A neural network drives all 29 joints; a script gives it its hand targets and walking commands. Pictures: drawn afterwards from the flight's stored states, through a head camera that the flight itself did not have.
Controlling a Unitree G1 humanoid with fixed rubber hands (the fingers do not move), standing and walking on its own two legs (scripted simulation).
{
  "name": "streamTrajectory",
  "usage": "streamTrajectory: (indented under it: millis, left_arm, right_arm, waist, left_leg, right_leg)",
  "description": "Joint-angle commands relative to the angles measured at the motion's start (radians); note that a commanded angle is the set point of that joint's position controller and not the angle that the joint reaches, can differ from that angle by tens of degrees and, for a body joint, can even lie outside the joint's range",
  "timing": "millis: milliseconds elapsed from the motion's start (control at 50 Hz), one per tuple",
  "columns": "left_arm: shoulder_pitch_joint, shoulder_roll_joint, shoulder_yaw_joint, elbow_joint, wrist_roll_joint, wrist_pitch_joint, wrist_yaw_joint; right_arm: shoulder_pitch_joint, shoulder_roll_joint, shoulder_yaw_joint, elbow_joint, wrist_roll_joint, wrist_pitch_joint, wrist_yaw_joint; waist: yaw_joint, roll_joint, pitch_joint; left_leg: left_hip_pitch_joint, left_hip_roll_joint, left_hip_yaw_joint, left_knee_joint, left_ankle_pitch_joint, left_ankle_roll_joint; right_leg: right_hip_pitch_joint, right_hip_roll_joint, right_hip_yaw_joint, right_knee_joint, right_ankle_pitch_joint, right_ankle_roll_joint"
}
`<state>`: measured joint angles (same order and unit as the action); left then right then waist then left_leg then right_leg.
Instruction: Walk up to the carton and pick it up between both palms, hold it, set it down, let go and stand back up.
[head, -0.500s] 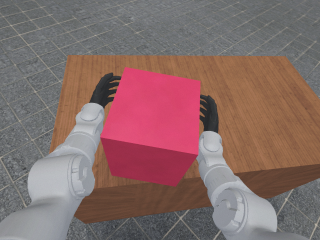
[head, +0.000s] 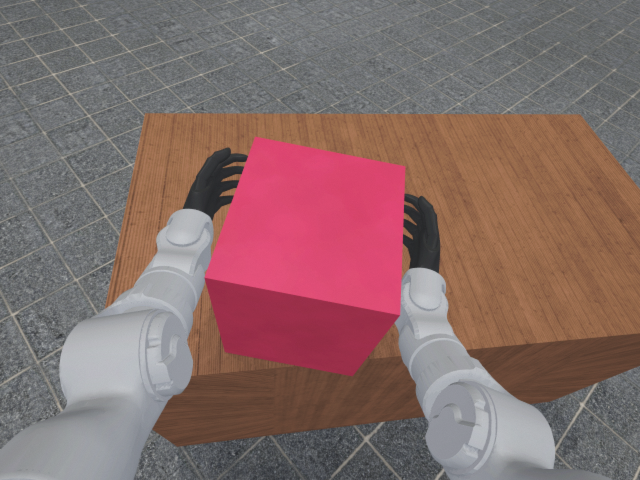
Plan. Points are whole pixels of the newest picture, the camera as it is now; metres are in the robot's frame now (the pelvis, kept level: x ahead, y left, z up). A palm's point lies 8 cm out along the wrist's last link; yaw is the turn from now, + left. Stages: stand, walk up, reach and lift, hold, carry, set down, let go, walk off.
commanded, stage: reach and lift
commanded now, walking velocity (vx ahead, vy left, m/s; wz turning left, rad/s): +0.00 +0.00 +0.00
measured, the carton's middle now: (308, 266) +0.40 -0.01 -0.01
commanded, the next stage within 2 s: none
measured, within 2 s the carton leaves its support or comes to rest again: neither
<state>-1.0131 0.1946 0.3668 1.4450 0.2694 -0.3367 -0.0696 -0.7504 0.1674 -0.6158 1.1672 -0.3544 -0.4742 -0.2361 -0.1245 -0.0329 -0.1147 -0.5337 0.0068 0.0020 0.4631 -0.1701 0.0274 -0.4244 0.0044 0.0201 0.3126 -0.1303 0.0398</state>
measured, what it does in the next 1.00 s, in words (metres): stands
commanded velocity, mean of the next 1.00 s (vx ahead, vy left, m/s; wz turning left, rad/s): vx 0.00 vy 0.00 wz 0.00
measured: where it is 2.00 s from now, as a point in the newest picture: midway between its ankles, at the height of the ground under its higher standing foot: outside the picture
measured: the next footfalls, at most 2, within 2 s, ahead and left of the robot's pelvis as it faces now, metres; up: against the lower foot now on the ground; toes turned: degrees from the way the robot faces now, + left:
none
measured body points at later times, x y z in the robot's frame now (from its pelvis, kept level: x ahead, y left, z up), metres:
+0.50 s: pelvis -0.02 -0.01 +0.01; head -0.01 +0.03 +0.45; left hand +0.44 +0.13 +0.13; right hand +0.37 -0.16 +0.10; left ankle +0.02 +0.09 -0.74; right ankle +0.00 -0.15 -0.74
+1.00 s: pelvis -0.01 -0.02 +0.01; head -0.01 +0.01 +0.46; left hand +0.44 +0.12 +0.17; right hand +0.38 -0.17 +0.13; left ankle +0.02 +0.09 -0.74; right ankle +0.00 -0.15 -0.74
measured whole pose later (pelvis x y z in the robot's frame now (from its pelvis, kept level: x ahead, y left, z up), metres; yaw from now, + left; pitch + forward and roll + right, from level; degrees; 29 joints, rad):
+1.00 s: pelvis -0.01 -0.02 +0.01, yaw +0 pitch +1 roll -1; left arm -0.87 0.07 0.37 0.82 0.28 0.20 -0.10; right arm -0.68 0.14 -0.37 0.80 -0.16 -0.02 -0.19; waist -0.07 -0.05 -0.05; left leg -0.21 0.01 0.02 0.32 -0.12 0.01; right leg -0.15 0.00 0.03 0.26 -0.12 0.03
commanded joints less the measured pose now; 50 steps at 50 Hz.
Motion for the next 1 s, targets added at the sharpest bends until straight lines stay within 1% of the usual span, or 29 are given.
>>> streamTrajectory:
  millis: [0,40,80,120,220,240,260,280,300,340,380,400,420,440,480,500,520,560,580,620,660,700,780,800,840,860,880,940,980]
  left_arm:
    - [-0.394,-0.645,-0.184,-0.088,0.066,-0.018,-0.098]
    - [-0.393,-0.627,-0.172,-0.09,0.068,-0.009,-0.093]
    - [-0.397,-0.661,-0.215,-0.1,0.04,0.0,-0.084]
    - [-0.404,-0.649,-0.19,-0.045,0.044,0.018,-0.089]
    - [-0.441,-0.617,-0.158,-0.065,0.02,0.042,-0.09]
    - [-0.457,-0.636,-0.166,-0.059,0.029,0.055,-0.095]
    - [-0.46,-0.678,-0.226,-0.117,-0.014,0.06,-0.093]
    - [-0.496,-0.653,-0.198,-0.077,0.006,0.068,-0.102]
    - [-0.468,-0.668,-0.22,-0.12,-0.008,0.076,-0.097]
    - [-0.456,-0.709,-0.196,-0.164,0.014,0.102,-0.091]
    - [-0.42,-0.664,-0.133,-0.162,0.046,0.143,-0.102]
    - [-0.388,-0.667,-0.126,-0.13,0.041,0.168,-0.112]
    - [-0.41,-0.648,-0.115,-0.179,0.035,0.174,-0.111]
    - [-0.4,-0.686,-0.167,-0.242,0.018,0.175,-0.102]
    - [-0.354,-0.706,-0.111,-0.223,0.055,0.227,-0.11]
    - [-0.402,-0.727,-0.181,-0.298,0.017,0.225,-0.104]
    - [-0.369,-0.713,-0.126,-0.282,0.068,0.24,-0.109]
    - [-0.343,-0.676,-0.102,-0.315,0.081,0.28,-0.126]
    - [-0.308,-0.653,-0.04,-0.287,0.127,0.319,-0.139]
    - [-0.306,-0.667,-0.057,-0.363,0.107,0.348,-0.136]
    - [-0.32,-0.682,-0.075,-0.45,0.105,0.394,-0.145]
    - [-0.292,-0.736,-0.147,-0.537,0.06,0.421,-0.124]
    - [-0.294,-0.727,-0.227,-0.63,0.04,0.449,-0.119]
    - [-0.22,-0.726,-0.234,-0.618,0.049,0.477,-0.116]
    - [-0.194,-0.708,-0.204,-0.595,0.078,0.499,-0.128]
    - [-0.159,-0.697,-0.191,-0.663,0.1,0.519,-0.131]
    - [-0.176,-0.676,-0.178,-0.617,0.108,0.537,-0.134]
    - [-0.16,-0.668,-0.191,-0.685,0.091,0.575,-0.142]
    - [-0.181,-0.687,-0.219,-0.717,0.085,0.593,-0.135]
  right_arm:
    - [-0.462,0.506,0.354,-0.11,-0.076,-0.019,0.162]
    - [-0.482,0.501,0.37,-0.128,-0.066,-0.005,0.167]
    - [-0.47,0.475,0.359,-0.125,-0.074,0.007,0.167]
    - [-0.553,0.508,0.421,-0.219,-0.05,0.02,0.176]
    - [-0.609,0.515,0.43,-0.295,-0.034,0.082,0.181]
    - [-0.574,0.504,0.401,-0.224,-0.052,0.111,0.185]
    - [-0.561,0.519,0.442,-0.271,-0.031,0.11,0.186]
    - [-0.587,0.5,0.43,-0.263,-0.035,0.127,0.195]
    - [-0.591,0.498,0.452,-0.289,-0.017,0.14,0.195]
    - [-0.55,0.467,0.431,-0.228,-0.006,0.168,0.207]
    - [-0.536,0.463,0.432,-0.269,0.008,0.206,0.203]
    - [-0.545,0.448,0.416,-0.267,0.011,0.239,0.205]
    - [-0.553,0.481,0.456,-0.315,0.033,0.243,0.207]
    - [-0.581,0.481,0.485,-0.38,0.069,0.218,0.212]
    - [-0.564,0.431,0.473,-0.351,0.079,0.258,0.219]
    - [-0.585,0.452,0.505,-0.405,0.095,0.257,0.225]
    - [-0.52,0.447,0.506,-0.303,0.092,0.286,0.227]
    - [-0.449,0.424,0.474,-0.285,0.085,0.326,0.225]
    - [-0.47,0.394,0.462,-0.297,0.084,0.352,0.223]
    - [-0.531,0.402,0.491,-0.365,0.099,0.355,0.223]
    - [-0.502,0.367,0.471,-0.39,0.105,0.362,0.22]
    - [-0.574,0.392,0.571,-0.512,0.15,0.348,0.223]
    - [-0.575,0.388,0.639,-0.592,0.185,0.341,0.215]
    - [-0.537,0.376,0.648,-0.558,0.206,0.354,0.217]
    - [-0.522,0.351,0.624,-0.548,0.191,0.367,0.207]
    - [-0.442,0.359,0.66,-0.541,0.197,0.385,0.2]
    - [-0.434,0.348,0.637,-0.5,0.175,0.402,0.198]
    - [-0.494,0.352,0.682,-0.597,0.23,0.418,0.18]
    - [-0.546,0.341,0.673,-0.599,0.243,0.427,0.19]
  waist:
    - [0.071,0.162,-0.602]
    - [0.089,0.157,-0.587]
    - [0.051,0.153,-0.583]
    - [0.114,0.139,-0.594]
    - [0.104,0.05,-0.483]
    - [0.079,0.062,-0.452]
    - [0.07,0.105,-0.487]
    - [0.093,0.122,-0.464]
    - [0.085,0.073,-0.458]
    - [0.074,0.129,-0.433]
    - [0.088,0.063,-0.337]
    - [0.079,0.057,-0.283]
    - [0.111,0.04,-0.311]
    - [0.118,0.094,-0.434]
    - [0.101,0.099,-0.32]
    - [0.116,0.106,-0.4]
    - [0.108,0.097,-0.303]
    - [0.114,0.097,-0.238]
    - [0.11,0.043,-0.135]
    - [0.128,0.024,-0.218]
    - [0.095,0.064,-0.194]
    - [0.125,0.095,-0.315]
    - [0.117,0.061,-0.434]
    - [0.124,0.093,-0.425]
    - [0.103,0.059,-0.379]
    - [0.131,0.052,-0.339]
    - [0.129,0.043,-0.3]
    - [0.126,0.042,-0.323]
    - [0.116,0.054,-0.262]
  left_leg:
    - [0.625,0.026,0.059,0.002,0.564,-0.112]
    - [0.598,0.023,0.073,-0.004,0.525,-0.103]
    - [0.599,0.028,0.061,-0.017,0.484,-0.112]
    - [0.536,0.021,0.094,-0.04,0.392,-0.086]
    - [0.487,0.005,0.104,-0.087,0.246,-0.057]
    - [0.489,0.0,0.104,-0.106,0.162,-0.053]
    - [0.52,0.007,0.1,-0.093,0.195,-0.065]
    - [0.519,0.003,0.112,-0.1,0.164,-0.057]
    - [0.53,0.01,0.11,-0.121,0.131,-0.05]
    - [0.556,0.006,0.096,-0.13,0.156,-0.061]
    - [0.56,-0.001,0.108,-0.157,0.166,-0.037]
    - [0.514,0.005,0.104,-0.183,0.071,-0.031]
    - [0.521,-0.009,0.115,-0.175,0.087,-0.021]
    - [0.589,-0.012,0.122,-0.16,0.196,-0.03]
    - [0.577,0.002,0.111,-0.172,0.158,-0.037]
    - [0.624,-0.003,0.102,-0.159,0.229,-0.047]
    - [0.621,-0.005,0.12,-0.171,0.235,-0.047]
    - [0.637,-0.006,0.121,-0.19,0.195,-0.044]
    - [0.59,-0.005,0.126,-0.208,0.139,-0.032]
    - [0.599,-0.006,0.131,-0.203,0.179,-0.026]
    - [0.646,-0.013,0.129,-0.196,0.232,-0.039]
    - [0.722,0.004,0.123,-0.154,0.406,-0.067]
    - [0.728,-0.003,0.11,-0.115,0.493,-0.075]
    - [0.741,-0.008,0.102,-0.112,0.496,-0.074]
    - [0.736,-0.01,0.097,-0.123,0.443,-0.073]
    - [0.755,-0.006,0.11,-0.125,0.492,-0.069]
    - [0.713,-0.012,0.121,-0.144,0.377,-0.059]
    - [0.718,-0.022,0.108,-0.137,0.373,-0.046]
    - [0.722,-0.006,0.099,-0.137,0.406,-0.062]
  right_leg:
    - [0.19,0.043,-0.122,-0.036,0.308,-0.061]
    - [0.184,0.041,-0.119,-0.035,0.278,-0.064]
    - [0.153,0.05,-0.13,-0.047,0.233,-0.069]
    - [0.218,0.032,-0.111,-0.037,0.223,-0.061]
    - [0.276,0.028,-0.1,-0.038,0.162,-0.04]
    - [0.221,0.026,-0.1,-0.056,0.069,-0.047]
    - [0.24,0.037,-0.114,-0.032,0.114,-0.052]
    - [0.244,0.031,-0.099,-0.051,0.055,-0.054]
    - [0.251,0.027,-0.097,-0.055,0.035,-0.048]
    - [0.255,0.031,-0.106,-0.064,0.05,-0.059]
    - [0.317,0.022,-0.094,-0.085,0.053,-0.044]
    - [0.303,0.018,-0.09,-0.09,-0.025,-0.044]
    - [0.333,0.027,-0.091,-0.082,-0.007,-0.038]
    - [0.358,0.024,-0.08,-0.065,0.1,-0.034]
    - [0.336,0.03,-0.097,-0.073,0.023,-0.04]
    - [0.328,0.043,-0.097,-0.081,0.077,-0.046]
    - [0.343,0.029,-0.083,-0.092,0.055,-0.035]
    - [0.338,0.032,-0.095,-0.095,0.02,-0.04]
    - [0.351,0.026,-0.09,-0.111,-0.034,-0.031]
    - [0.38,0.029,-0.094,-0.101,0.017,-0.023]
    - [0.393,0.029,-0.098,-0.105,0.049,-0.023]
    - [0.36,0.055,-0.104,-0.094,0.093,-0.025]
    - [0.387,0.055,-0.12,-0.087,0.158,-0.014]
    - [0.385,0.052,-0.124,-0.094,0.166,-0.011]
    - [0.367,0.054,-0.124,-0.11,0.115,-0.011]
    - [0.412,0.05,-0.12,-0.093,0.177,-0.009]
    - [0.383,0.049,-0.12,-0.103,0.121,-0.005]
    - [0.421,0.041,-0.119,-0.094,0.205,0.007]
    - [0.398,0.054,-0.128,-0.095,0.124,-0.005]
